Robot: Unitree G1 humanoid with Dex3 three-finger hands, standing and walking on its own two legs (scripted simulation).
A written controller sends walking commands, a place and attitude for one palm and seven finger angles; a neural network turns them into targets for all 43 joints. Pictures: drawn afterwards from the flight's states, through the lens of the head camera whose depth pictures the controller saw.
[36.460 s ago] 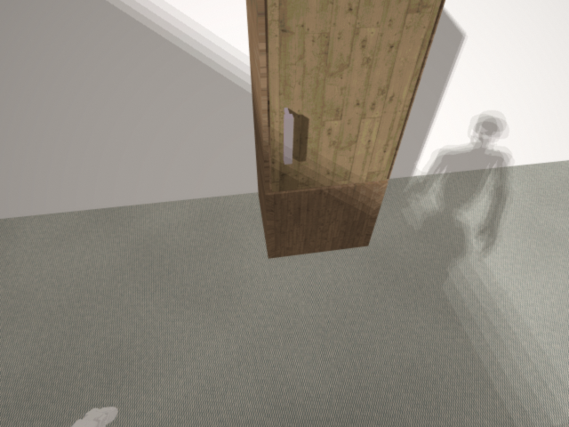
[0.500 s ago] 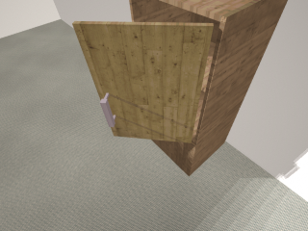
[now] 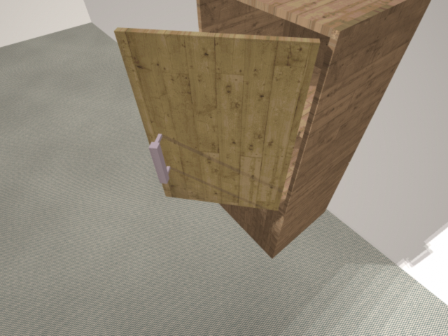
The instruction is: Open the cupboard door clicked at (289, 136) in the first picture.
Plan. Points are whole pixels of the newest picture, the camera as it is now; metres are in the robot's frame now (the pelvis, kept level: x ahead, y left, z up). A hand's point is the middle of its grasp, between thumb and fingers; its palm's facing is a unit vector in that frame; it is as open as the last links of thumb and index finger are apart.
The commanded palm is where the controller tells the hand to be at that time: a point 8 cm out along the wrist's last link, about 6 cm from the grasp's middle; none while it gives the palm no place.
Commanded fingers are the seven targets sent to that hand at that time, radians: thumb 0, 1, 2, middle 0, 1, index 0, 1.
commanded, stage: look again from close up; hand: left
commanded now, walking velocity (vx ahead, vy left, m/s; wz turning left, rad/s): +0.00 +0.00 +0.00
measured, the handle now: (162, 159) +0.59 +0.23 -0.11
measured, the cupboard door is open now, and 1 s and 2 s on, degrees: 41 41 41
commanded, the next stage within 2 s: shuffle to correct the standing spot in 0.28 s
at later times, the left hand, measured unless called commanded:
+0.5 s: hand out of the picture +0.02 +0.19 -0.17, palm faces +0.02 -0.97 -0.23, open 7.4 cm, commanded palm none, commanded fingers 0.00 0.90 0.90 -0.20 -0.30 -0.20 -0.30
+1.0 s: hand out of the picture +0.08 +0.24 -0.19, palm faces -0.04 -0.97 -0.22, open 7.3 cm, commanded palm none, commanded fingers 0.00 0.90 0.90 -0.20 -0.30 -0.20 -0.30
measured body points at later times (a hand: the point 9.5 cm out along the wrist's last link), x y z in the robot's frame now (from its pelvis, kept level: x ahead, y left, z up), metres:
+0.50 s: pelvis +0.00 +0.01 +0.00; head +0.02 +0.00 +0.45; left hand +0.02 +0.25 -0.15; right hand -0.02 -0.21 -0.17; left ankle -0.05 +0.13 -0.74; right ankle +0.03 -0.06 -0.74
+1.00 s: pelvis +0.03 +0.06 -0.02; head +0.07 +0.05 +0.43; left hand +0.08 +0.29 -0.17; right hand -0.03 -0.15 -0.18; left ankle -0.06 +0.13 -0.74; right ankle +0.03 -0.06 -0.74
